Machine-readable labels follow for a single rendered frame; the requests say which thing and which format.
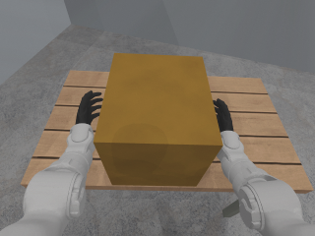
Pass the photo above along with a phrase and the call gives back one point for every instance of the robot right forearm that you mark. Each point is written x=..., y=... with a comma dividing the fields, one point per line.
x=237, y=167

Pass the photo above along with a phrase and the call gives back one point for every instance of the robot right upper arm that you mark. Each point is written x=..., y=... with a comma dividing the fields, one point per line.
x=272, y=208

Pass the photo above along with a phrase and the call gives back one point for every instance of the robot left upper arm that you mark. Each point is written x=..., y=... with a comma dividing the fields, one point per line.
x=53, y=199

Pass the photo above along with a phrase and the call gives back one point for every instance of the carton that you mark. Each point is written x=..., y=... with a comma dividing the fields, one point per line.
x=157, y=124

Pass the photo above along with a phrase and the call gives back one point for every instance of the left robot hand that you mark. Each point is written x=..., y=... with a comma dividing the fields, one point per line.
x=84, y=114

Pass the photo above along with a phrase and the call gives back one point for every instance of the right robot hand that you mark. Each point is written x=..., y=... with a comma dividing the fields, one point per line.
x=223, y=116

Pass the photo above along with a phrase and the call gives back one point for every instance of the robot left forearm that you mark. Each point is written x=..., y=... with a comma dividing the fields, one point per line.
x=77, y=157

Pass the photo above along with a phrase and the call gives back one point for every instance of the table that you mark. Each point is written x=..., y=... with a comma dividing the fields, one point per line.
x=254, y=119

